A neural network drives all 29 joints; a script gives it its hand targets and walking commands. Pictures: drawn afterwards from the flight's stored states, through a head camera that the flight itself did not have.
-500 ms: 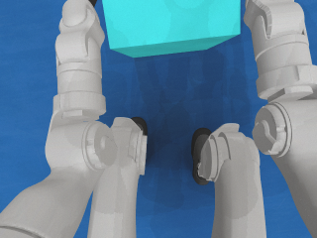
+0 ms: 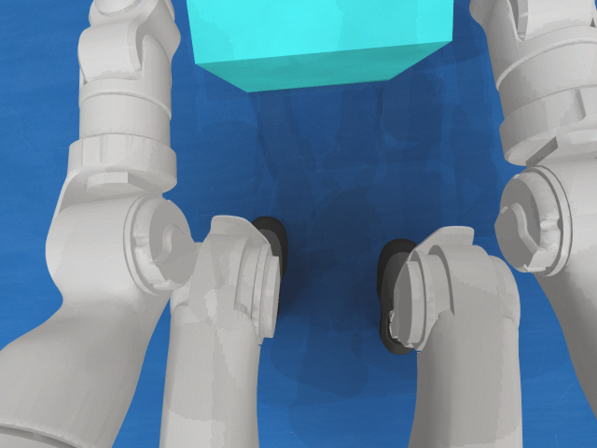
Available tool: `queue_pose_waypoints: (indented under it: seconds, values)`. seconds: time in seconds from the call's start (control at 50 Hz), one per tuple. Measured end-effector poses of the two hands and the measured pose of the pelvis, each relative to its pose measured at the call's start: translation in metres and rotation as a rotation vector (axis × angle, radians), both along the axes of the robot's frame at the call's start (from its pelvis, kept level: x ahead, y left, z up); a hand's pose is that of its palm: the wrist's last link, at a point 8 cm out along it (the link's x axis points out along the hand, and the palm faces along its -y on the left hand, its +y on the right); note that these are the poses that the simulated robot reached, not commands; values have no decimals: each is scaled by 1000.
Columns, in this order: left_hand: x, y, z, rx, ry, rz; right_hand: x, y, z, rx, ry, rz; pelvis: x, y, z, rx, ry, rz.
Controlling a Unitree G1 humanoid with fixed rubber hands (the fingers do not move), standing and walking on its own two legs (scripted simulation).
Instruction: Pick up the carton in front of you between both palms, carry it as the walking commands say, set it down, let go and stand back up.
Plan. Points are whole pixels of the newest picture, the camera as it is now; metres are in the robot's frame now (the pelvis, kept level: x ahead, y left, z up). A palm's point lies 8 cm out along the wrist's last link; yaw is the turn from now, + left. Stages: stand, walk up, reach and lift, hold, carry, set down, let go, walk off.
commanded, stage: set down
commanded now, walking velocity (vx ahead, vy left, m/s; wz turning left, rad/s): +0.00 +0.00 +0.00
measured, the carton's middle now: out of the picture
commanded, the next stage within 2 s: none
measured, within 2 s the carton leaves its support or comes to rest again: rests again in 0.08 s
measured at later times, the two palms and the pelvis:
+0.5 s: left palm out of the picture +0.54 +0.20 -0.17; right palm out of the picture +0.58 -0.11 -0.18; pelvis -0.01 +0.00 -0.01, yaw +1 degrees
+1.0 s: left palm out of the picture +0.54 +0.22 -0.19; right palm out of the picture +0.59 -0.16 -0.18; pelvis +0.00 +0.00 -0.01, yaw +0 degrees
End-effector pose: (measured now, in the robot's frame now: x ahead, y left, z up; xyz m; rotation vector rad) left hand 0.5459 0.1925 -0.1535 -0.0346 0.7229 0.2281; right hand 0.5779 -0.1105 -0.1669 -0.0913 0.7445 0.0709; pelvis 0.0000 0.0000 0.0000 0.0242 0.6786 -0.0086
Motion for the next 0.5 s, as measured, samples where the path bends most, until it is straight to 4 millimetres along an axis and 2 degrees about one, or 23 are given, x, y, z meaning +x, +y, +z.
queue_pose_waypoints:
  seconds: [0.28, 0.5]
  values:
    - [-1, 11, -13, 1, 5, 1, 0, 4, -7, 81, -30, 39, -4, -1, -7, 10, -56, 1]
    - [-1, 12, -15, -17, -4, -21, -3, 3, -13, 118, -55, 39, -6, -1, -11, 15, -97, 9]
